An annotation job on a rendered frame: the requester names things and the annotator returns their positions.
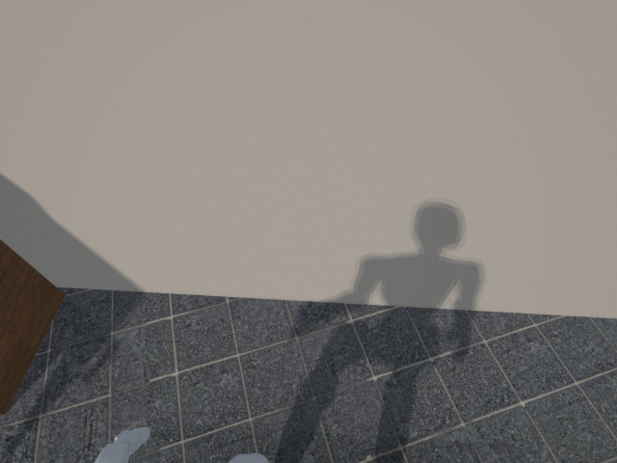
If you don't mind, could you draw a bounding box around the cupboard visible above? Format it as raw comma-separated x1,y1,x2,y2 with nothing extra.
0,239,65,415

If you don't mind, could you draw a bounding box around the robot left hand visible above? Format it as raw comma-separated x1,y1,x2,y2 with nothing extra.
94,427,150,463

